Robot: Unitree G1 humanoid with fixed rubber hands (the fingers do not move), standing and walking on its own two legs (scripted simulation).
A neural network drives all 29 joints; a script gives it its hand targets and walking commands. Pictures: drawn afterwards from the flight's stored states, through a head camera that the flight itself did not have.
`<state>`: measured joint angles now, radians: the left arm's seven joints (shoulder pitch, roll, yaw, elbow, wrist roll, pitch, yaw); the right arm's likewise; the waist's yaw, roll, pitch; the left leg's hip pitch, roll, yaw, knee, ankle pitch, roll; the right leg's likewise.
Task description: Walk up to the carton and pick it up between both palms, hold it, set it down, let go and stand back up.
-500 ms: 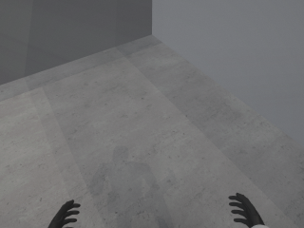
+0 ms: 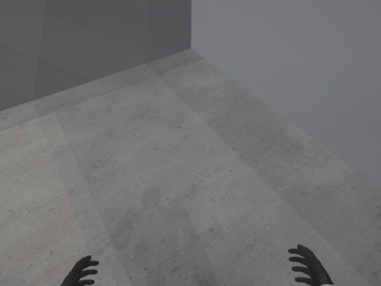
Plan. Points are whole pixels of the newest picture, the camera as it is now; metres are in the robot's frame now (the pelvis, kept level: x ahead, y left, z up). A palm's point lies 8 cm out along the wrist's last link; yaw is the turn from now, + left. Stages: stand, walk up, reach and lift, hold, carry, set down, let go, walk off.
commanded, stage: stand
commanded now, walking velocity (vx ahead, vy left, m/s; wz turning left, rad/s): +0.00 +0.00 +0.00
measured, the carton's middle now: out of the picture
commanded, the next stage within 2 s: walk up in 0.80 s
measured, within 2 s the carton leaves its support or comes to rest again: neither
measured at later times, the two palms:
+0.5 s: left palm out of the picture +0.11 +0.27 -0.10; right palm out of the picture +0.13 -0.27 -0.09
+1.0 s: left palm out of the picture +0.10 +0.27 -0.09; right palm out of the picture +0.12 -0.28 -0.09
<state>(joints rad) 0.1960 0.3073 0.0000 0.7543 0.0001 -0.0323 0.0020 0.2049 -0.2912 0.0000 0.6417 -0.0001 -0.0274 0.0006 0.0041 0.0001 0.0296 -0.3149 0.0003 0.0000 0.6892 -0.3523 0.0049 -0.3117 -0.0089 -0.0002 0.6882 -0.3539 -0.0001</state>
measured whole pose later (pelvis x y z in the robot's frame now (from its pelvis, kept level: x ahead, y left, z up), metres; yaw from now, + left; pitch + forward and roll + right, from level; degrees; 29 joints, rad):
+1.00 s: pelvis -0.01 -0.01 +0.00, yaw +0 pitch -3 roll +1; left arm 0.17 0.32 0.00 0.87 0.00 -0.03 0.00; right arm 0.20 -0.30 0.00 0.75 0.00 -0.03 0.00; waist 0.00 0.00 0.05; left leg -0.26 0.00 0.00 0.63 -0.32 -0.01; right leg -0.28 -0.01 0.00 0.68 -0.34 -0.01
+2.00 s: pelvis -0.19 -0.06 +0.02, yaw +27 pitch +2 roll -3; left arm 0.09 0.39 0.00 0.77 0.00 0.08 -0.03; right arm 0.26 -0.41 0.00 0.75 0.00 0.03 0.02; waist 0.00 -0.01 0.07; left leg -0.36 -0.06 -0.14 0.48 -0.14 0.04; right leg -0.46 0.07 -0.02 0.95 -0.40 -0.03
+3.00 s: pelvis -0.35 -0.16 +0.02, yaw +62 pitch +2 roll -3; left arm 0.10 0.39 0.00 0.79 0.00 0.03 -0.01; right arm 0.23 -0.41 0.00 0.75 0.00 0.06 0.10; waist -0.05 0.01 0.07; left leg -0.34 -0.04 -0.10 0.56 -0.25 0.04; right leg -0.37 -0.04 -0.23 0.68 -0.53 -0.05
